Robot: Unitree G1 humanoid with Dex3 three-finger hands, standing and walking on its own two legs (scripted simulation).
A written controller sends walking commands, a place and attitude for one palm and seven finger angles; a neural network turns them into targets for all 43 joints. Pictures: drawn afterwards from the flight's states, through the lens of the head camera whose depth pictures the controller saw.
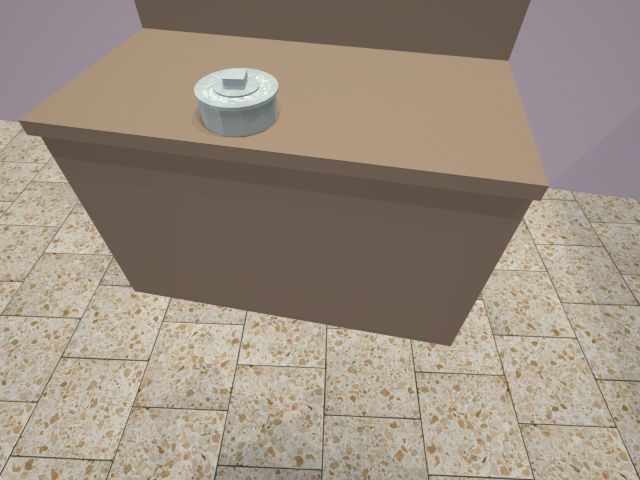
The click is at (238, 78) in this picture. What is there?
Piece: lid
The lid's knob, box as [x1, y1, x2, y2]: [222, 69, 247, 85]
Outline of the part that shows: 226,69 222,78 223,85 244,85 247,77 246,70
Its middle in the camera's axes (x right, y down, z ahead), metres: -0.19 -0.36 +0.86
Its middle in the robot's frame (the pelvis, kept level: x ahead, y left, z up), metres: +0.89 +0.24 +0.08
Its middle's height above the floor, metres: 0.85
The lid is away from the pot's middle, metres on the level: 0.00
